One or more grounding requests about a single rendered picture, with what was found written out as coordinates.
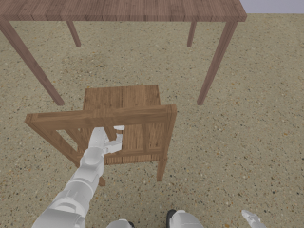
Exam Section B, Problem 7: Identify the robot left upper arm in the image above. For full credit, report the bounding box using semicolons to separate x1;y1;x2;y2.
34;208;86;228

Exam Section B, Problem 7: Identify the right robot thigh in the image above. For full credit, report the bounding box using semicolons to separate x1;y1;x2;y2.
169;212;204;228

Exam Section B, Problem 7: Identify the right robot hand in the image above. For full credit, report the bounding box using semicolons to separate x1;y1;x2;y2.
241;209;267;228

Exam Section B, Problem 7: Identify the left robot hand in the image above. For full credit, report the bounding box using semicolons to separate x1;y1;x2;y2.
88;125;125;154

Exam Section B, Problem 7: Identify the table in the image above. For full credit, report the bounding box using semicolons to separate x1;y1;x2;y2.
0;0;248;106

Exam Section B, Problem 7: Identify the chair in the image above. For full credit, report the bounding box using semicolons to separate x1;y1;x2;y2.
24;85;178;187

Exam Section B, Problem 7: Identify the left robot forearm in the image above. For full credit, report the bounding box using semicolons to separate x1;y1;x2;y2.
31;147;105;228

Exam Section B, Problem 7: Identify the robot right shin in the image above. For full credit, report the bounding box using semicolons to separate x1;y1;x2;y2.
173;210;185;217

